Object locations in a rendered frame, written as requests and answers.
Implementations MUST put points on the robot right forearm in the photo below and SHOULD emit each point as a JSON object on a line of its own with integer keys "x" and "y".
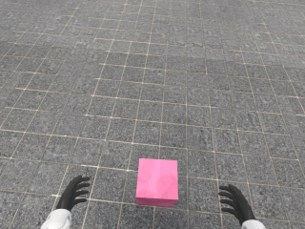
{"x": 252, "y": 224}

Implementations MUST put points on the carton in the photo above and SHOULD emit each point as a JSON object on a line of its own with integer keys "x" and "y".
{"x": 157, "y": 182}

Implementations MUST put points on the robot left forearm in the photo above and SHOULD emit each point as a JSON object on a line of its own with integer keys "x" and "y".
{"x": 58, "y": 219}

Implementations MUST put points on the robot right hand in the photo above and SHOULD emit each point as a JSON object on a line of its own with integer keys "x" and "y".
{"x": 242, "y": 210}

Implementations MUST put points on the robot left hand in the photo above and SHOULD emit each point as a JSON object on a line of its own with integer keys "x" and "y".
{"x": 67, "y": 200}

